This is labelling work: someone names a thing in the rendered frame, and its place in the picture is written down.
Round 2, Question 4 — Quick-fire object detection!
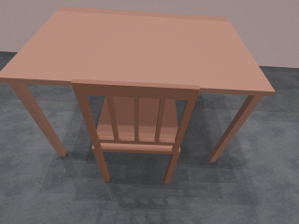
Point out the chair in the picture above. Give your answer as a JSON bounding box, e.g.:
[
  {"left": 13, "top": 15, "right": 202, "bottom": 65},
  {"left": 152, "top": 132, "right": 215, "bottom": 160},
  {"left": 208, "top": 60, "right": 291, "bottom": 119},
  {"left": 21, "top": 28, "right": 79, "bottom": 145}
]
[{"left": 71, "top": 78, "right": 200, "bottom": 184}]

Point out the table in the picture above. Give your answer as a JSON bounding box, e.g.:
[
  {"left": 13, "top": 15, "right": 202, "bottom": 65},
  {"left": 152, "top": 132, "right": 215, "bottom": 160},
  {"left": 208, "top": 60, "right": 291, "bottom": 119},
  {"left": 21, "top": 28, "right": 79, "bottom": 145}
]
[{"left": 0, "top": 7, "right": 275, "bottom": 162}]

